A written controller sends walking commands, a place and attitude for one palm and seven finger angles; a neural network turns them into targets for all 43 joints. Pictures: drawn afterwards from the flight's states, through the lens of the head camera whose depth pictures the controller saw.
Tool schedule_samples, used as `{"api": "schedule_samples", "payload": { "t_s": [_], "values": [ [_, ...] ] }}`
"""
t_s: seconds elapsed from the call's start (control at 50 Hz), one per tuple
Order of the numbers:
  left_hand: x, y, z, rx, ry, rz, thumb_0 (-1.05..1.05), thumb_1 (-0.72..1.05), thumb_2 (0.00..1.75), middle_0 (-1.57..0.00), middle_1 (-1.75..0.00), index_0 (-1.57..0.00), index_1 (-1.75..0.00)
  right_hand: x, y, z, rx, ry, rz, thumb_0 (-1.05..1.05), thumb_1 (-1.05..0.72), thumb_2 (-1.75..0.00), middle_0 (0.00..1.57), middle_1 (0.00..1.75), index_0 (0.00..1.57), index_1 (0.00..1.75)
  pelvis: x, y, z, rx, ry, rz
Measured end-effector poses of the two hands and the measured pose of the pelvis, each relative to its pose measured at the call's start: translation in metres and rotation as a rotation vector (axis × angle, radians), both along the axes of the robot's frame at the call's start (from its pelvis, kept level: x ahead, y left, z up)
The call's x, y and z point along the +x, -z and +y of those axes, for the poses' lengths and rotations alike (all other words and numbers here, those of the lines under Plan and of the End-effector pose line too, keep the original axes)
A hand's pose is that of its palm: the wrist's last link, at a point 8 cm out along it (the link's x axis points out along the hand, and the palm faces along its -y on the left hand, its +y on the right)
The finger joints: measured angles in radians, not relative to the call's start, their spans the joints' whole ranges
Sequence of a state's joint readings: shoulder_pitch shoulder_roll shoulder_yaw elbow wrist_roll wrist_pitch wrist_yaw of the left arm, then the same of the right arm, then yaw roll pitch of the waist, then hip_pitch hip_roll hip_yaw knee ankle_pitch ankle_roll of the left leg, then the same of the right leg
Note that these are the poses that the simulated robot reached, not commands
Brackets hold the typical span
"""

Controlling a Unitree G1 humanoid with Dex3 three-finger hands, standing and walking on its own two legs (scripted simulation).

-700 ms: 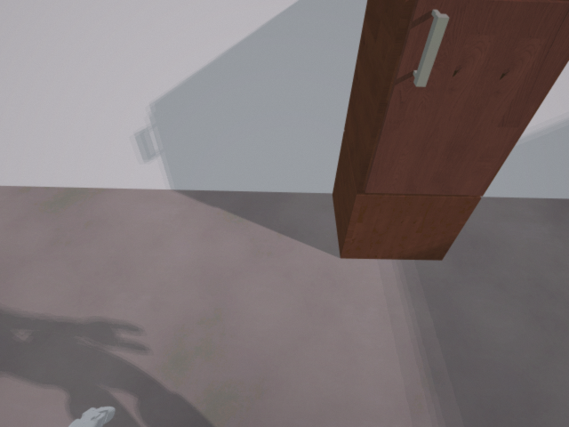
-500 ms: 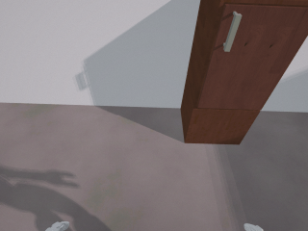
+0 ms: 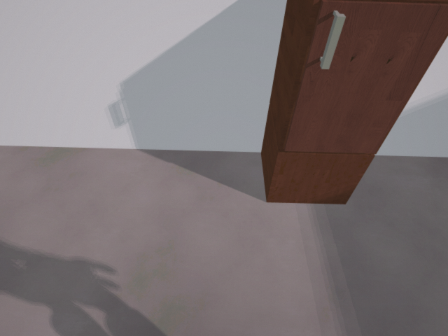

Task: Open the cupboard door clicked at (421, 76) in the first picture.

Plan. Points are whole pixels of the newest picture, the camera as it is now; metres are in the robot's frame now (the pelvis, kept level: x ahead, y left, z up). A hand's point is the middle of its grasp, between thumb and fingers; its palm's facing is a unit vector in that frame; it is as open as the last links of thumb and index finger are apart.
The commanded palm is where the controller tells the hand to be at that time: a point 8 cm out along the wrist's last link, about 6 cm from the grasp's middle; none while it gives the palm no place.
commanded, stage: stand and wait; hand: left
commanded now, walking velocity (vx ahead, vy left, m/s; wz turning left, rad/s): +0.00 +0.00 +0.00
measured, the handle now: (330, 40) +0.91 -0.27 +0.14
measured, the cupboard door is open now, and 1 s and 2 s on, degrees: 0 0 0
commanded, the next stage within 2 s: look at it before walking up in 0.12 s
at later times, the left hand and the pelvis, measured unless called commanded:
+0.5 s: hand out of the picture +0.07 +0.24 -0.16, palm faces -0.03 -0.94 -0.33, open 7.4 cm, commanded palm none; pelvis +0.00 -0.01 +0.00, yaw +0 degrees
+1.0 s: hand out of the picture +0.07 +0.23 -0.16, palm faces -0.04 -0.94 -0.34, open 7.4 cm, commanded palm none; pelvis +0.00 -0.01 +0.00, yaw -2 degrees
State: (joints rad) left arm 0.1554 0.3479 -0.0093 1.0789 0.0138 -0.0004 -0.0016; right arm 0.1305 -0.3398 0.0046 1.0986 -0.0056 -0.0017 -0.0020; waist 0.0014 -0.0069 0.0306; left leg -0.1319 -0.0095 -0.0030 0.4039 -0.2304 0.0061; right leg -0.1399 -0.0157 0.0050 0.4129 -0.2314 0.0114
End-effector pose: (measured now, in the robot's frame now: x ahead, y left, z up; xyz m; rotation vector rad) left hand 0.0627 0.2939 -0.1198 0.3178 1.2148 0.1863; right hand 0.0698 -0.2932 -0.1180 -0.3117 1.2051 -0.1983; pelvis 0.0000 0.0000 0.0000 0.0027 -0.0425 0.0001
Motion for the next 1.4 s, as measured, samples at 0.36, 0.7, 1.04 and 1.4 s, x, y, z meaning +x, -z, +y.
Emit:
{"api": "schedule_samples", "payload": {
  "t_s": [0.36,0.7,1.04,1.4],
  "values": [
    [0.003,-0.002,-0.009,-0.007,0.012,-0.019,0.00,0.90,0.90,-0.21,-0.30,-0.20,-0.30,-0.008,0.001,-0.002,0.013,0.003,0.005,0.01,-0.91,-0.90,0.21,0.30,0.20,0.30,-0.006,-0.001,-0.005,0.001,0.001,0.004],
    [0.001,-0.002,-0.011,-0.005,0.002,-0.005,0.00,0.90,0.90,-0.21,-0.30,-0.20,-0.30,0.000,-0.001,-0.006,0.007,-0.003,0.000,0.01,-0.91,-0.90,0.21,0.30,0.20,0.30,-0.002,-0.002,-0.008,0.001,0.001,0.005],
    [0.001,0.006,-0.023,-0.013,0.021,0.040,0.00,0.90,0.90,-0.20,-0.30,-0.20,-0.30,-0.003,0.008,0.002,0.030,0.051,-0.029,0.00,-0.91,-0.90,0.20,0.30,0.20,0.30,-0.004,0.003,-0.011,0.005,0.063,0.015],
    [-0.004,0.014,-0.105,-0.054,0.149,0.042,0.00,0.90,0.90,-0.21,-0.30,-0.20,-0.30,-0.094,0.047,-0.009,0.155,0.282,0.023,0.01,-0.91,-0.90,0.20,0.30,0.20,0.30,-0.034,0.017,-0.048,0.038,0.241,0.010]
  ]
}}
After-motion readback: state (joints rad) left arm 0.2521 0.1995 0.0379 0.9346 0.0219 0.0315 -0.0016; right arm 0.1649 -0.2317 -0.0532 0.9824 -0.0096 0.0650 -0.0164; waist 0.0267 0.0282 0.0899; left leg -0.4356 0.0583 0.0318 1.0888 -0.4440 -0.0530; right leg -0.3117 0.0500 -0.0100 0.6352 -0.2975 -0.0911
